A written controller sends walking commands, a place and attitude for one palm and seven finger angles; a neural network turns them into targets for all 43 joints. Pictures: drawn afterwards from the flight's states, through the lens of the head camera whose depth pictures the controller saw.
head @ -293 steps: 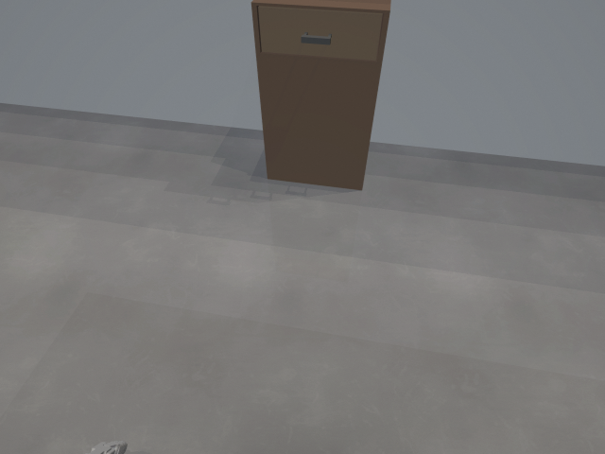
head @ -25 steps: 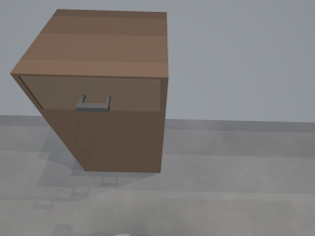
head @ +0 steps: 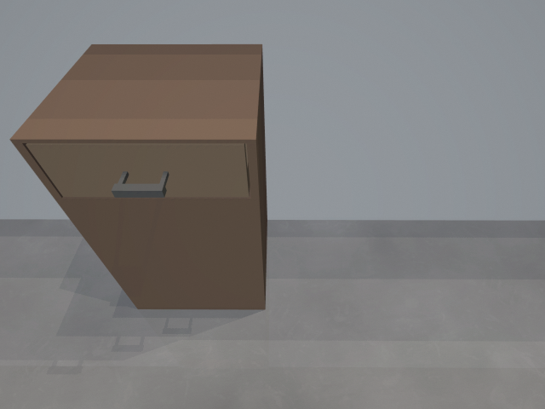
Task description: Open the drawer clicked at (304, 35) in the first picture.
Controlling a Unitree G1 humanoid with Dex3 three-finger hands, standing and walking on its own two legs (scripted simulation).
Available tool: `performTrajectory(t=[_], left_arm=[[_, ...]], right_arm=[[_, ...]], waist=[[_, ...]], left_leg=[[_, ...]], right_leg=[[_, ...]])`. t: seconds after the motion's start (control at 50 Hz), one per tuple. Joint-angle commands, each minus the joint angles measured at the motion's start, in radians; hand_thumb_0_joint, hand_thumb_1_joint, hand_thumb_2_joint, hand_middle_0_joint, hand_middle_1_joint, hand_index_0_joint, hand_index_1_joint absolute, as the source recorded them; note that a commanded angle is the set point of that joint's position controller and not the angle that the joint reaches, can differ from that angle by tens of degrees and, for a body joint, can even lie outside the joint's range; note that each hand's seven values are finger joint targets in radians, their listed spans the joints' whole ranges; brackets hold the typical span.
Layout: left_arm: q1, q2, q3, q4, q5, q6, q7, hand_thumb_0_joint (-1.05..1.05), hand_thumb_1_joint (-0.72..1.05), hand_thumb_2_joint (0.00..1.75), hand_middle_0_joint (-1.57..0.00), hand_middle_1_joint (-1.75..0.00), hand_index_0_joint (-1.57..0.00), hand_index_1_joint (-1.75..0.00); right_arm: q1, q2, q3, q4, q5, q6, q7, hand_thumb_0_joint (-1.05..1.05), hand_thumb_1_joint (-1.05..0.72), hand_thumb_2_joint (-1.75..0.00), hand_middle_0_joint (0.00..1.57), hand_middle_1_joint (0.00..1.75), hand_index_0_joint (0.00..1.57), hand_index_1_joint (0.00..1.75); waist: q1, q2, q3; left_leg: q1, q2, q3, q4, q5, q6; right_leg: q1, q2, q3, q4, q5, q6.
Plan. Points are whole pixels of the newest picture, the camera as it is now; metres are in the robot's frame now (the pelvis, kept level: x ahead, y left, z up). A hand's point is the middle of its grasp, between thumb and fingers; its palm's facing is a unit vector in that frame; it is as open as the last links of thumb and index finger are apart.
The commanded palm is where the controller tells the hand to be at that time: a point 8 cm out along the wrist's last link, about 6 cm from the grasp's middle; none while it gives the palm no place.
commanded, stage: come to a stop and stand still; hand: left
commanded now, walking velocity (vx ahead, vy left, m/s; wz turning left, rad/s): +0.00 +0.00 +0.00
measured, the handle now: (142, 183) +0.55 +0.32 -0.03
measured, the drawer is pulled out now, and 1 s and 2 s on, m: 0.00 0.00 0.00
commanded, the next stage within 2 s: look again from close up in 0.16 s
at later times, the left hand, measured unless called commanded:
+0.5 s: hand out of the picture -0.01 +0.20 -0.18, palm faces +0.03 -0.98 -0.18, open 7.3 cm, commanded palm none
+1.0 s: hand out of the picture +0.07 +0.27 -0.13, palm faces -0.12 -0.88 -0.46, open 7.3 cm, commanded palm +0.11 +0.29 -0.05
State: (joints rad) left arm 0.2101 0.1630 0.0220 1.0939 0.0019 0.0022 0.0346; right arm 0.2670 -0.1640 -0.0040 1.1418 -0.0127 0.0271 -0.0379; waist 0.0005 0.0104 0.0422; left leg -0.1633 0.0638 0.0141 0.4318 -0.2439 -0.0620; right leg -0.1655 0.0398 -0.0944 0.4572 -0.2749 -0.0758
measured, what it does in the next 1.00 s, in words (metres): shifts its weight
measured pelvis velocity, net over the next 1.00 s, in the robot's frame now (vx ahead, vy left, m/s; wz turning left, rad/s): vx -0.01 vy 0.07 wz -0.03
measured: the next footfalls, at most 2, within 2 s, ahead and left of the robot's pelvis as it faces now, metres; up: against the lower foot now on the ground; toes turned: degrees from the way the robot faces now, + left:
none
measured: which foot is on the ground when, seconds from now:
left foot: down 0.00-1.00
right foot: down 0.00-1.00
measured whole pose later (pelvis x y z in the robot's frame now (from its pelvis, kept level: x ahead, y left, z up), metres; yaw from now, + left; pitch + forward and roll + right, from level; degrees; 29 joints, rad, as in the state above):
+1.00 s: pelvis -0.01 +0.07 -0.01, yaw -2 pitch +1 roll +1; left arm 0.51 0.23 -0.08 0.40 0.20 0.10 0.18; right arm 0.39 -0.18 0.01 0.94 0.04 -0.20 -0.08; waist 0.02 -0.01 -0.01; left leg -0.23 -0.06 0.09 0.51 -0.30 0.06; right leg -0.29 -0.06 -0.01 0.60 -0.32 -0.01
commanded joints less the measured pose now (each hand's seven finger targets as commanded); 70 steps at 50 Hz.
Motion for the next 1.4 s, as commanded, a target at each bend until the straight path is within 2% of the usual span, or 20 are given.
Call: performTrajectory(t=[0.0, 0.22, 0.24, 0.26, 0.3, 0.38, 0.44, 0.5, 0.84, 0.86, 0.88, 0.9, 0.92, 0.94, 1.02, 1.1, 1.14, 1.22, 1.32, 1.38], left_arm=[[0.062, 0.117, 0.015, -0.013, -0.001, -0.007, -0.002, 0.0, 0.9, 0.9, -0.2, -0.3, -0.2, -0.3], [0.122, 0.076, 0.007, 0.013, 0.0, -0.013, -0.001, 0.0, 0.9, 0.9, -0.2, -0.3, -0.2, -0.3], [0.219, 0.096, 0.006, 0.033, 0.021, -0.057, 0.044, 0.0, 0.9, 0.9, -0.2, -0.3, -0.2, -0.3], [0.219, 0.143, 0.014, -0.004, 0.02, -0.067, 0.04, 0.0, 0.9, 0.9, -0.2, -0.3, -0.2, -0.3], [0.141, 0.118, 0.007, -0.039, 0.022, -0.062, 0.027, 0.0, 0.9, 0.9, -0.2, -0.3, -0.2, -0.3], [0.139, 0.048, -0.005, -0.04, 0.009, -0.046, 0.016, 0.0, 0.9, 0.9, -0.2, -0.3, -0.2, -0.3], [0.165, 0.041, -0.013, -0.024, 0.011, -0.031, 0.01, 0.0, 0.9, 0.9, -0.2, -0.3, -0.2, -0.3], [0.17, 0.036, -0.018, -0.018, 0.01, -0.027, 0.006, 0.0, 0.9, 0.9, -0.2, -0.3, -0.2, -0.3], [0.182, 0.039, -0.021, 0.006, 0.011, -0.022, 0.003, 0.0, 0.9, 0.9, -0.2, -0.3, -0.2, -0.3], [0.213, 0.091, -0.025, 0.025, 0.02, -0.035, 0.042, 0.0, 0.9, 0.9, -0.2, -0.3, -0.2, -0.3], [-0.586, 0.378, -0.05, -1.493, 0.178, -0.197, 0.055, 0.0, 0.88, 0.89, -0.2, -0.32, -0.2, -0.32], [-0.148, 0.328, -0.012, -1.221, 0.193, -0.12, 0.137, 0.0, 0.85, 0.88, -0.2, -0.33, -0.2, -0.33], [0.116, 0.156, -0.088, -1.119, 0.188, 0.028, 0.187, 0.0, 0.83, 0.87, -0.21, -0.34, -0.21, -0.34], [0.14, 0.051, -0.177, -1.103, 0.24, 0.054, 0.198, 0.0, 0.81, 0.86, -0.21, -0.36, -0.21, -0.36], [0.116, 0.161, -0.166, -1.151, 0.63, 0.043, 0.311, 0.0, 0.71, 0.82, -0.21, -0.42, -0.21, -0.42], [0.508, 0.08, -0.166, -0.989, 0.958, 0.038, 0.394, 0.0, 0.62, 0.78, -0.22, -0.48, -0.22, -0.48], [0.524, 0.147, -0.094, -1.031, 1.023, -0.005, 0.404, 0.0, 0.57, 0.76, -0.22, -0.51, -0.22, -0.51], [0.362, 0.296, 0.045, -1.187, 1.133, -0.035, 0.484, 0.0, 0.48, 0.72, -0.23, -0.57, -0.23, -0.57], [-0.063, 0.349, 0.049, -1.392, 1.141, -0.019, 0.556, 0.0, 0.36, 0.67, -0.24, -0.64, -0.24, -0.64], [-0.086, 0.335, 0.006, -1.383, 1.098, -0.029, 0.527, 0.0, 0.29, 0.64, -0.24, -0.69, -0.24, -0.69]], right_arm=[[0.045, -0.071, -0.008, -0.025, -0.005, -0.016, -0.004, 0.0, -0.9, -0.9, 0.2, 0.3, 0.2, 0.3], [0.113, -0.047, -0.002, -0.011, -0.004, -0.025, -0.005, 0.0, -0.9, -0.9, 0.2, 0.3, 0.2, 0.3], [-0.003, -0.068, -0.01, -0.069, 0.003, -0.051, 0.008, 0.0, -0.9, -0.9, 0.2, 0.3, 0.2, 0.3], [0.071, -0.019, -0.008, -0.114, 0.006, -0.037, 0.008, 0.0, -0.9, -0.9, 0.2, 0.3, 0.2, 0.3], [0.11, 0.0, -0.01, -0.115, 0.012, -0.04, 0.015, 0.0, -0.9, -0.9, 0.2, 0.3, 0.2, 0.3], [0.168, -0.042, -0.005, -0.107, -0.005, -0.057, 0.011, 0.0, -0.9, -0.9, 0.2, 0.3, 0.2, 0.3], [0.143, -0.054, 0.002, -0.104, -0.005, -0.063, 0.005, 0.0, -0.9, -0.9, 0.2, 0.3, 0.2, 0.3], [0.13, -0.064, 0.006, -0.102, -0.002, -0.063, 0.003, 0.0, -0.9, -0.9, 0.2, 0.3, 0.2, 0.3], [0.135, -0.066, 0.011, -0.046, -0.001, -0.07, 0.0, 0.0, -0.9, -0.9, 0.2, 0.3, 0.2, 0.3], [0.025, -0.117, 0.005, -0.126, 0.016, -0.067, 0.014, 0.0, -0.9, -0.9, 0.2, 0.3, 0.2, 0.3], [0.033, -0.261, -0.008, -0.473, 0.067, -0.21, -0.03, 0.0, -0.9, -0.9, 0.2, 0.3, 0.2, 0.3], [-0.054, -0.197, -0.005, -0.412, 0.051, -0.312, -0.07, 0.0, -0.9, -0.9, 0.2, 0.3, 0.2, 0.3], [-0.054, -0.149, -0.025, -0.395, 0.065, -0.348, -0.063, 0.0, -0.9, -0.9, 0.2, 0.3, 0.2, 0.3], [-0.034, -0.139, -0.022, -0.381, 0.073, -0.361, -0.066, 0.0, -0.9, -0.9, 0.2, 0.3, 0.2, 0.3], [-0.097, -0.222, -0.041, -0.547, -0.006, -0.323, -0.026, 0.0, -0.9, -0.9, 0.2, 0.3, 0.2, 0.3], [-0.219, -0.215, -0.078, -0.698, -0.052, -0.156, 0.06, 0.0, -0.9, -0.9, 0.2, 0.3, 0.2, 0.3], [-0.255, -0.201, -0.067, -0.746, -0.034, -0.082, 0.097, 0.0, -0.9, -0.9, 0.2, 0.3, 0.2, 0.3], [-0.273, -0.174, -0.06, -0.794, -0.033, -0.007, 0.117, 0.0, -0.9, -0.9, 0.2, 0.3, 0.2, 0.3], [-0.265, -0.162, -0.069, -0.797, -0.057, 0.021, 0.085, 0.0, -0.9, -0.9, 0.2, 0.3, 0.2, 0.3], [-0.272, -0.167, -0.058, -0.785, -0.056, -0.001, 0.067, 0.0, -0.9, -0.9, 0.2, 0.3, 0.2, 0.3]], waist=[[0.004, -0.021, 0.015], [-0.001, -0.02, 0.052], [0.046, -0.068, 0.072], [-0.01, -0.044, -0.037], [-0.038, -0.028, -0.1], [-0.027, -0.005, 0.003], [0.0, 0.097, 0.037], [0.004, -0.01, 0.071], [0.007, 0.001, 0.038], [0.036, -0.122, 0.115], [-0.079, 0.176, -0.398], [0.011, 0.315, -0.384], [-0.002, 0.239, -0.222], [-0.021, 0.155, -0.148], [-0.042, -0.07, -0.116], [0.091, -0.187, -0.117], [0.136, -0.198, -0.173], [0.15, -0.062, -0.259], [0.041, 0.03, -0.341], [0.015, 0.113, -0.362]], left_leg=[[-0.014, 0.028, -0.014, -0.053, 0.066, 0.052], [-0.014, 0.029, -0.018, -0.075, 0.068, 0.061], [-0.169, 0.009, 0.051, 0.182, -0.045, 0.025], [-0.165, -0.004, -0.032, 0.258, -0.136, 0.058], [-0.108, -0.008, 0.003, 0.214, -0.117, 0.056], [-0.065, 0.048, -0.054, 0.01, 0.099, 0.094], [-0.131, 0.067, -0.099, -0.044, 0.155, 0.114], [-0.143, 0.052, -0.098, -0.073, 0.081, 0.117], [-0.065, 0.041, -0.084, -0.107, 0.144, 0.124], [-0.17, 0.054, -0.057, 0.062, 0.235, 0.09], [0.147, -0.033, -0.041, -0.037, 0.341, 0.106], [0.195, 0.014, -0.053, -0.028, 0.445, 0.062], [0.021, 0.012, -0.083, -0.097, 0.283, 0.017], [-0.026, -0.007, -0.062, -0.052, 0.235, 0.044], [-0.226, -0.05, -0.11, 0.11, 0.048, 0.07], [-0.321, -0.072, -0.032, 0.191, 0.048, 0.064], [-0.366, -0.078, -0.012, 0.207, 0.091, 0.059], [-0.335, -0.093, -0.013, 0.261, 0.103, 0.058], [-0.241, -0.094, -0.044, 0.372, 0.01, 0.09], [-0.204, -0.105, -0.025, 0.395, 0.005, 0.098]], right_leg=[[-0.009, -0.16, 0.189, -0.205, 0.062, 0.045], [-0.051, -0.145, 0.18, -0.22, -0.011, 0.035], [0.014, -0.235, 0.271, -0.159, 0.697, 0.143], [0.075, -0.308, 0.299, -0.122, 0.749, 0.099], [0.021, -0.253, 0.203, -0.115, 0.428, -0.05], [-0.096, -0.133, 0.142, -0.055, 0.086, 0.006], [-0.044, -0.103, 0.106, -0.007, 0.07, 0.021], [-0.05, -0.111, 0.112, -0.021, 0.068, 0.028], [-0.03, -0.13, 0.106, -0.028, 0.117, 0.047], [-0.081, -0.168, 0.137, -0.062, 0.291, 0.06], [-0.039, -0.038, 0.154, 0.07, 0.264, 0.025], [-0.122, -0.047, 0.059, 0.154, 0.044, 0.02], [-0.216, -0.04, 0.032, 0.205, -0.097, 0.042], [-0.223, -0.036, 0.035, 0.177, -0.043, 0.047], [-0.347, -0.008, 0.072, 0.156, -0.045, 0.019], [-0.39, 0.009, 0.097, 0.174, -0.114, -0.014], [-0.33, -0.003, 0.134, 0.216, -0.007, -0.02], [-0.367, 0.0, 0.187, 0.268, 0.014, -0.023], [-0.515, -0.015, 0.246, 0.259, -0.083, -0.003], [-0.515, -0.019, 0.225, 0.247, -0.063, 0.003]])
